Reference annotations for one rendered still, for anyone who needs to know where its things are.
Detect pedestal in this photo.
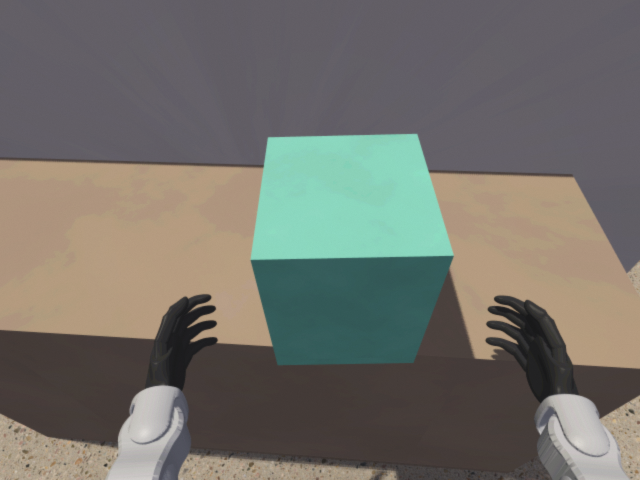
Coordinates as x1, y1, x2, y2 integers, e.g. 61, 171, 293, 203
0, 157, 640, 473

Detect left robot hand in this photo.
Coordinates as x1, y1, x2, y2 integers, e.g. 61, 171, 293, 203
145, 294, 218, 391

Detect right robot hand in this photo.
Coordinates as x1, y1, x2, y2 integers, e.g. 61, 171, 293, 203
486, 295, 579, 403

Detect carton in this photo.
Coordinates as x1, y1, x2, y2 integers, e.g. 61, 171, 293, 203
251, 134, 454, 365

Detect robot left forearm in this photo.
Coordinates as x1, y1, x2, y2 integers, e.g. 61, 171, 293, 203
105, 385, 191, 480

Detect robot right forearm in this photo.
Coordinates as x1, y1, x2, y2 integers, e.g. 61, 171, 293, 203
534, 394, 630, 480

